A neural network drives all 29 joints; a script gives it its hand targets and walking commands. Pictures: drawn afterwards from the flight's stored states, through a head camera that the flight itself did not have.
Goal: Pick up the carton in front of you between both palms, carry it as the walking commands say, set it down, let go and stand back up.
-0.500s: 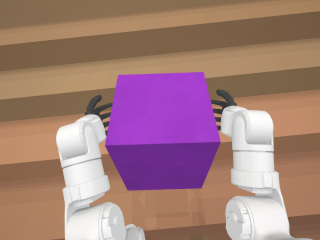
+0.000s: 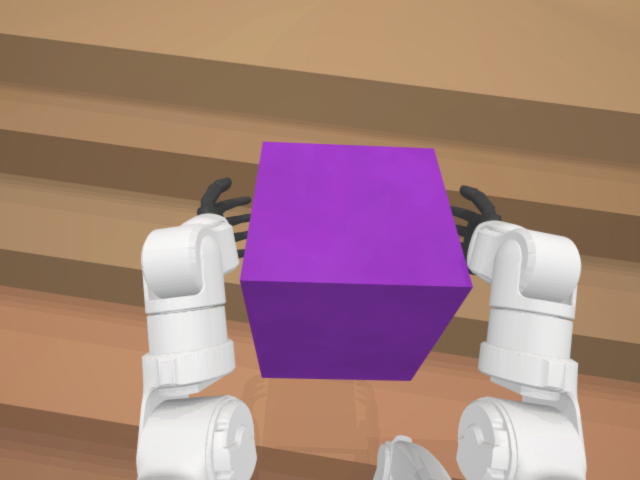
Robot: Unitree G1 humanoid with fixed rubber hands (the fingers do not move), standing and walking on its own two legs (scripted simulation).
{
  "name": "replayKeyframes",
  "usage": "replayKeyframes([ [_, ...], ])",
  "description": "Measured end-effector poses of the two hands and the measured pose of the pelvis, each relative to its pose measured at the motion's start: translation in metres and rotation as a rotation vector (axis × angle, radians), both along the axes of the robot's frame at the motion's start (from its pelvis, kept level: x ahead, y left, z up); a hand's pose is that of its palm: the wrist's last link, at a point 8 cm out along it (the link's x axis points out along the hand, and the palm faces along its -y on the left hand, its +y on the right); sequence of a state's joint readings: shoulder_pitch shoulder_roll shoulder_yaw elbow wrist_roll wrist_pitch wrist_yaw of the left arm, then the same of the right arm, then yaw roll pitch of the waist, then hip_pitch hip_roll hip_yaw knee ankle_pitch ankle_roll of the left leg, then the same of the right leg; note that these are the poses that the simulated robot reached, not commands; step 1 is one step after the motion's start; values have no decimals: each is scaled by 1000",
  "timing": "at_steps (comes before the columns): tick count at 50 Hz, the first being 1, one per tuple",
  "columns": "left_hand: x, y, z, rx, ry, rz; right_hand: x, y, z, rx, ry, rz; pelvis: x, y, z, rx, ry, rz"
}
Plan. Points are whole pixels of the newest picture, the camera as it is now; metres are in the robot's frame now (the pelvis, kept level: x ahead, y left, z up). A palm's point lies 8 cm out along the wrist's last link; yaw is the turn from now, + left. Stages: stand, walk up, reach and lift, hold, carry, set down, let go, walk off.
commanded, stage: carry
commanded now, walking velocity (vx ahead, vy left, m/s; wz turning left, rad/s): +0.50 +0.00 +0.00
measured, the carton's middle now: (342, 270) +0.38 +0.02 +0.11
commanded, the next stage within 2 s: none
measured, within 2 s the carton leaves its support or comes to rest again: neither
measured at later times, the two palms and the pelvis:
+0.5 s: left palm (264, 4) +0.63 +0.16 +0.36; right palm (476, 41) +0.63 -0.14 +0.33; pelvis +0.28 +0.01 +0.15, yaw +0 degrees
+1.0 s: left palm out of the picture +0.91 +0.21 +0.50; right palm out of the picture +0.91 -0.09 +0.52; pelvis +0.56 +0.05 +0.32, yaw +1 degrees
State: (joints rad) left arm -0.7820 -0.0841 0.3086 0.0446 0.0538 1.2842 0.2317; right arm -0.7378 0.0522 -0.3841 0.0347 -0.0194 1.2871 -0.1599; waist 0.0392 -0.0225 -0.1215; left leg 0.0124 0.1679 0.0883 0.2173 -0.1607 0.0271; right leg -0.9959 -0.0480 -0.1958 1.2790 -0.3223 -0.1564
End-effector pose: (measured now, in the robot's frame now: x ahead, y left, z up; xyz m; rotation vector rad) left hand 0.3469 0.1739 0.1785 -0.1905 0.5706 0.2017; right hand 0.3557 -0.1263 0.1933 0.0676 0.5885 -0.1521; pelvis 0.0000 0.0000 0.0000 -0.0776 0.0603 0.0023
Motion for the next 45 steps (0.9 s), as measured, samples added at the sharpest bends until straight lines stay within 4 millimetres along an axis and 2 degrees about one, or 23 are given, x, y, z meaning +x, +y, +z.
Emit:
replayKeyframes([
  [3,25,-2,2,36,52,55,45,-2,-5,17,44,38,31,-17,18,2,-27,-22],
  [5,39,-6,5,54,101,63,63,-7,-6,49,90,29,47,-21,38,2,-26,-7],
  [7,54,-10,14,47,119,66,77,-9,2,79,110,29,64,-23,61,7,-26,-2],
  [10,84,-16,42,34,88,65,101,-15,28,90,82,19,91,-25,92,14,-29,11],
  [14,132,-24,94,37,-12,42,140,-23,74,66,-12,17,132,-25,122,44,-29,17],
  [18,181,-28,140,91,-79,12,184,-28,111,63,-77,18,181,-15,135,64,-29,7],
  [22,232,-24,167,124,-77,-9,232,-23,132,97,-69,8,235,0,147,100,-39,-8],
  [26,298,-16,178,106,-62,-32,289,-16,143,89,-45,-19,293,17,155,133,-13,-6],
  [29,352,-12,174,80,-19,-68,332,-12,144,75,1,-61,339,34,163,126,-4,-1],
  [31,385,-11,169,45,23,-98,352,-11,146,41,46,-98,363,45,177,136,-26,11],
  [34,416,-6,173,15,68,-106,373,-6,157,7,97,-126,389,53,206,140,-38,0],
  [37,437,1,192,-20,81,-91,398,2,181,24,107,-121,416,59,240,132,-44,-10],
  [40,463,11,226,-11,41,-81,432,11,218,26,64,-108,444,63,271,107,-39,-19],
  [45,512,29,280,8,-50,-68,494,29,281,6,-35,-69,499,62,300,60,-28,-14],
])
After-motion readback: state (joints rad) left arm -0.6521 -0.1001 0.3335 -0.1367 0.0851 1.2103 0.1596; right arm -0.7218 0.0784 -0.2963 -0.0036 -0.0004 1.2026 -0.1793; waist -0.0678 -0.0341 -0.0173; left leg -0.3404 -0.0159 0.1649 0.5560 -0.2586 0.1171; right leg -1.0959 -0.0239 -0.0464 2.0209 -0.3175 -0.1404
